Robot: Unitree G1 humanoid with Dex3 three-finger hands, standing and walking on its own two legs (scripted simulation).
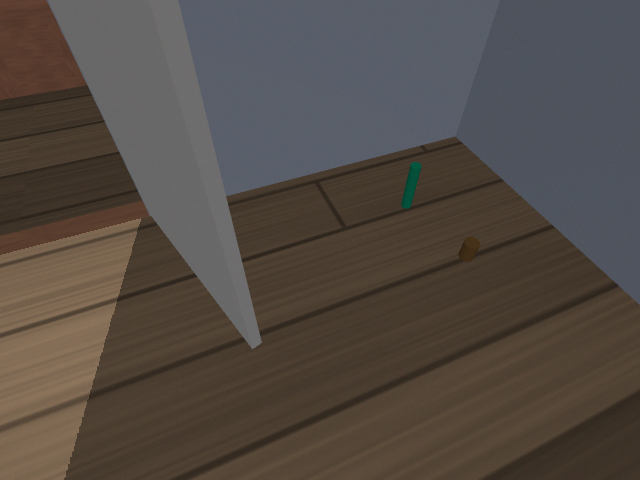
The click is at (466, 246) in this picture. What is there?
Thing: squat round
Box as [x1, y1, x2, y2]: [458, 237, 479, 261]
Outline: 473,237 467,237 464,240 458,255 463,260 471,260 479,246 478,240
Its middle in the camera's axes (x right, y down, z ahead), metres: +0.60 +0.03 +1.57
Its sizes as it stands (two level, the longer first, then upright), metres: 0.063 0.063 0.087
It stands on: the floor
